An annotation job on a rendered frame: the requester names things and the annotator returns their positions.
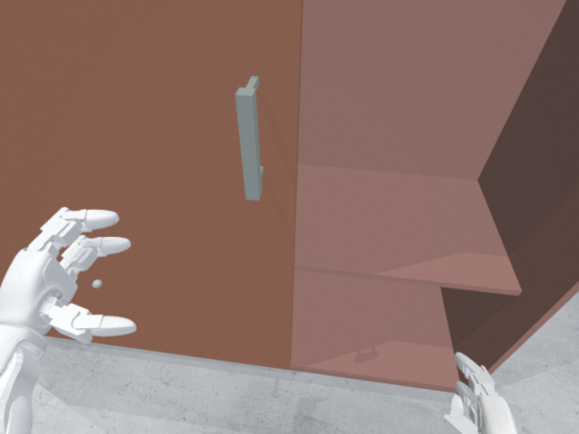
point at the handle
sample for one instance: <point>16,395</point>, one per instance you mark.
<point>246,104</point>

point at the right robot hand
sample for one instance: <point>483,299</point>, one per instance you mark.
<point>489,412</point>

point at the left robot forearm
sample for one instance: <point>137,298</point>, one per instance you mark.
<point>21,349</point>

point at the left robot hand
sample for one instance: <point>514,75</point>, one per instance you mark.
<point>35,274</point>

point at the wardrobe door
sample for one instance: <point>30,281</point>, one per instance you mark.
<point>129,106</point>

